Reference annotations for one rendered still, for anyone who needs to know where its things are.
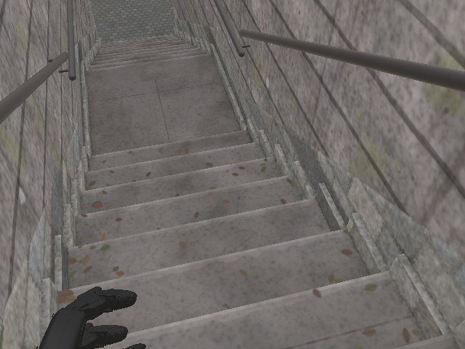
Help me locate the stairs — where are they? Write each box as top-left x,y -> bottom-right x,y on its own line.
89,34 -> 206,70
58,130 -> 460,349

